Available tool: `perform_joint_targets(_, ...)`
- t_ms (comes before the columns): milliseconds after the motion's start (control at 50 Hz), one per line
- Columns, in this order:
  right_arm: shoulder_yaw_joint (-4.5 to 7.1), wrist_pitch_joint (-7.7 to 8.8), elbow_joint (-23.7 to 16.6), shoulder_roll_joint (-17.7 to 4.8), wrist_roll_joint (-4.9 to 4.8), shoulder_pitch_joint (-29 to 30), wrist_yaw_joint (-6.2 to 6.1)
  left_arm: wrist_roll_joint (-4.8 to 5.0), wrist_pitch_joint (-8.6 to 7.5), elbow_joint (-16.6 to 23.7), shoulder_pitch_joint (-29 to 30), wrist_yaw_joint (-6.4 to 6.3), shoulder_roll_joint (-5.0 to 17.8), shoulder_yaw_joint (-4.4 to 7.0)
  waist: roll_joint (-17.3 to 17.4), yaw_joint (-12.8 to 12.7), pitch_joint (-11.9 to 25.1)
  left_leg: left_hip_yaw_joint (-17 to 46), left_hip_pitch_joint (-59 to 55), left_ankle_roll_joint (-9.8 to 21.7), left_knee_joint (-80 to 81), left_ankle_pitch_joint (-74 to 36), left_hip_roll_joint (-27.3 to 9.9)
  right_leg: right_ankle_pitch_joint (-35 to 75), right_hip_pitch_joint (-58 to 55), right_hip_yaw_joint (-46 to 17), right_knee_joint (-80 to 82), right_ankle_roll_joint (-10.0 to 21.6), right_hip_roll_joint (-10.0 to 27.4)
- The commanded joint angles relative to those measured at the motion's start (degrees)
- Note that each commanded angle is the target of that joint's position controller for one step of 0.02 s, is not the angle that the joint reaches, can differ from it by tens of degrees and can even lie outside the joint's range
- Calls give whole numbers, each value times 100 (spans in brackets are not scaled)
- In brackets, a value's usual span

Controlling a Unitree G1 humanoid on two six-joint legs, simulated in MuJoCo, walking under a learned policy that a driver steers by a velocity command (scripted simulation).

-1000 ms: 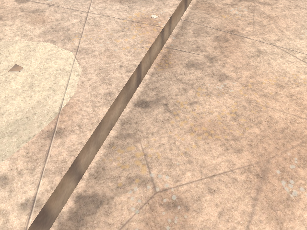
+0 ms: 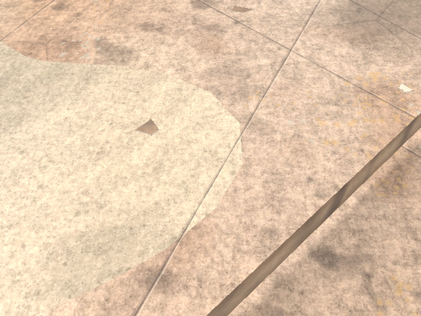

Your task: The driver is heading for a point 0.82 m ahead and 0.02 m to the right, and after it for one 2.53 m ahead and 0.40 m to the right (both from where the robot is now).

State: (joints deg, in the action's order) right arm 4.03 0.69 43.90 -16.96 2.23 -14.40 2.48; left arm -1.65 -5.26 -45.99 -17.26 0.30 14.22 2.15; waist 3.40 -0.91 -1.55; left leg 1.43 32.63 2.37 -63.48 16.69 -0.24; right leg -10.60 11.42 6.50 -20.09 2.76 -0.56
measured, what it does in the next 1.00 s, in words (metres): climbs: left foot, then right foot 0.16 m higher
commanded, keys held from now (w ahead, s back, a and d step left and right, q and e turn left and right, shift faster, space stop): w+q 0.16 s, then w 0.48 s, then w+e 0.36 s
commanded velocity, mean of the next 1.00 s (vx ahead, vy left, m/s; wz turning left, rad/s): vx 0.50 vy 0.00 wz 0.13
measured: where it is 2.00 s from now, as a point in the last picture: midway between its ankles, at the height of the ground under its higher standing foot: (239, 138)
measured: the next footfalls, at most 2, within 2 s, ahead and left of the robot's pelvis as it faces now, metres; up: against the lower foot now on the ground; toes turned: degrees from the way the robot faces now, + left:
left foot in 0.28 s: +0.20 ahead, +0.11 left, +0.00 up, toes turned +12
right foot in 0.82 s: +0.63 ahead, +0.03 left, +0.16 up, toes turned +4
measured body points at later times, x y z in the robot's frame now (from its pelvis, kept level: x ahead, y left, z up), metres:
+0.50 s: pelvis +0.21 +0.06 +0.00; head +0.22 +0.08 +0.44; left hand +0.27 +0.31 -0.14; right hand +0.28 -0.20 -0.13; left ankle +0.16 +0.11 -0.75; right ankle +0.24 -0.07 -0.58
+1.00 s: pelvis +0.54 +0.04 +0.09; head +0.54 +0.05 +0.54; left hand +0.58 +0.28 -0.05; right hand +0.70 -0.19 +0.00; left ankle +0.43 +0.18 -0.38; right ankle +0.59 +0.02 -0.59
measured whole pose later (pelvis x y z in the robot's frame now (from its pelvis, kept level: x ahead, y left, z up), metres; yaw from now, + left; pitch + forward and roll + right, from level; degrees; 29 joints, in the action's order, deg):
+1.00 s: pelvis +0.54 +0.04 +0.09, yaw +5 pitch +1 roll -2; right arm 0.3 6.2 42.9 -11.7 0.2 -10.2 2.2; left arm -0.8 -2.8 -50.2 -17.5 2.3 12.5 0.7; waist 0.0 1.1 1.6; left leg 7.5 39.0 8.3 -109.1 8.7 -0.3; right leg -22.6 31.5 8.3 -52.1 9.8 -8.5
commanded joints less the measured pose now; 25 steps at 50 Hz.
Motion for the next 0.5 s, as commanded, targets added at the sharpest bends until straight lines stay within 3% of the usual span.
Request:
perform_joint_targets(20,7,11,-438,-146,21,212,83,51,-113,206,-199,-12,661,172,-947,7,195,52,739,-92,252,-469,-266,1969,-791,-838,927,667,1569)
perform_joint_targets(80,-78,28,-544,1,13,652,121,38,-95,159,-202,-22,671,177,-950,-62,122,-181,494,-130,1026,-1004,-294,2202,-735,-258,894,583,1429)
perform_joint_targets(140,-170,-23,-646,131,-7,946,73,13,-59,76,-310,-39,668,171,-1057,-96,80,-564,-332,39,1600,-942,-223,2372,-411,200,670,519,1445)
perform_joint_targets(180,-180,-31,-688,114,41,1032,35,9,-19,53,-357,-44,750,167,-950,-51,76,-694,-586,255,1837,-597,-77,3427,-604,215,337,507,1637)
perform_joint_targets(220,-144,7,-565,82,96,655,-38,37,62,-19,-472,-64,897,185,-902,88,374,-881,-1196,449,2224,-18,359,5177,-922,356,-628,497,1648)
perform_joint_targets(240,-113,73,-366,92,101,81,-66,83,122,-19,-428,-74,1005,200,-875,335,619,-894,-1813,558,2779,-176,549,5450,-893,433,-1460,466,1559)
perform_joint_targets(260,-46,143,-109,1,134,-589,-96,169,157,1,-343,-68,1020,197,-740,697,848,-822,-2843,635,3687,-788,619,4566,-386,566,-2452,309,1386)
perform_joint_targets(280,83,178,-6,-469,227,-989,-155,164,131,188,-210,-52,699,97,-179,887,955,588,-3982,780,4101,-908,-398,1700,1045,550,-3926,10,1062)
perform_joint_targets(300,207,174,-109,-1228,183,-937,-202,81,146,428,-857,5,-25,-63,843,191,1151,2942,-4747,1471,3990,-3414,-2177,-2055,2563,130,-5574,-280,409)
perform_joint_targets(320,310,109,45,-1198,-116,-1336,-208,-46,222,404,-305,13,530,51,46,791,1158,3154,-4269,1964,4512,-2478,-2213,-1541,2984,-428,-6244,-371,373)
perform_joint_targets(340,211,104,79,-901,-140,-940,-235,-29,201,533,8,52,474,56,132,496,319,2522,-3652,1841,4749,-1500,-1897,-1182,3414,-495,-6379,-359,546)
perform_joint_targets(360,106,107,86,-527,-135,-620,-229,-47,164,493,31,97,463,63,118,294,-24,2091,-3061,1549,4895,-1135,-1539,-1037,3377,-482,-6286,-331,624)
perform_joint_targets(400,-18,184,156,-215,-167,-417,-272,-104,319,361,-192,169,361,66,88,-15,-155,1383,-2383,1265,5028,-1635,-1121,-896,3128,-432,-6630,-378,627)
perform_joint_targets(440,-23,308,338,-228,-154,-610,-267,-117,459,400,-156,191,189,49,-42,-111,-74,1084,-2277,1158,4995,-1939,-964,-789,3412,-373,-6961,-342,579)
perform_joint_targets(500,-23,371,693,-258,-128,-1172,-267,-95,540,776,573,137,-12,-1,-68,66,-205,1253,-2694,1218,5130,-1471,-1101,-859,4866,-367,-7720,-247,599)
Velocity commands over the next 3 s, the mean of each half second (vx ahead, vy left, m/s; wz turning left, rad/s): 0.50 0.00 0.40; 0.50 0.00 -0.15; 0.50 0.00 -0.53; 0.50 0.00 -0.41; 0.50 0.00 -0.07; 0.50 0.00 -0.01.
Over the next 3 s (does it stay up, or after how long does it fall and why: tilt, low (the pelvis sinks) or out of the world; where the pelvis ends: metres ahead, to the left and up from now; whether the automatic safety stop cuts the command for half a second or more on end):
stays up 1.58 -0.24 0.15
